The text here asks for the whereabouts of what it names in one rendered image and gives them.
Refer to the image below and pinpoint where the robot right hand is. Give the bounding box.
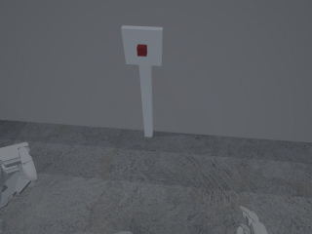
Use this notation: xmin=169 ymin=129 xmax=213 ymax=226
xmin=236 ymin=206 xmax=268 ymax=234

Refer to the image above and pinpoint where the robot left hand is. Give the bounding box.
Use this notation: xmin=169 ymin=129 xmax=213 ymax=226
xmin=0 ymin=142 xmax=38 ymax=215

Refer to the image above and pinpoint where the panel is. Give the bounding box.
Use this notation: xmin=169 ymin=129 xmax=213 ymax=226
xmin=121 ymin=25 xmax=163 ymax=137

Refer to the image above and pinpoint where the button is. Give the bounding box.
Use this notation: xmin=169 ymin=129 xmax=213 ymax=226
xmin=136 ymin=44 xmax=147 ymax=57

